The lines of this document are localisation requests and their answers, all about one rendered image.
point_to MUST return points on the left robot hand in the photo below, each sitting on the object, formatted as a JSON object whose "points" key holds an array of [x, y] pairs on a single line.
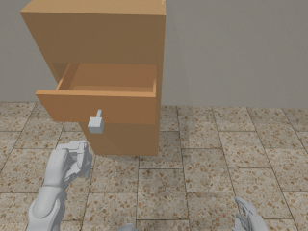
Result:
{"points": [[74, 155]]}

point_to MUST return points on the robot left shin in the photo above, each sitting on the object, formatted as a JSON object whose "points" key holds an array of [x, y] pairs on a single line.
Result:
{"points": [[129, 224]]}

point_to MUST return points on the right robot hand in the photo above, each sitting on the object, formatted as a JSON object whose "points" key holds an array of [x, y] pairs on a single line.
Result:
{"points": [[251, 221]]}

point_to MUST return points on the cabinet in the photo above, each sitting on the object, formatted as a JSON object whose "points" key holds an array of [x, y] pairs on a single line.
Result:
{"points": [[104, 32]]}

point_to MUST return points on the robot left forearm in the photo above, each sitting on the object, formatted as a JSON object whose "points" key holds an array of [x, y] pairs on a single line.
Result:
{"points": [[47, 211]]}

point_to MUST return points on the handle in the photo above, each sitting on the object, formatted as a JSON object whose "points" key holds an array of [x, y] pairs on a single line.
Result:
{"points": [[96, 124]]}

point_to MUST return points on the drawer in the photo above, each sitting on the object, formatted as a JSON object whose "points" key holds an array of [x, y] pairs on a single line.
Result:
{"points": [[126, 93]]}

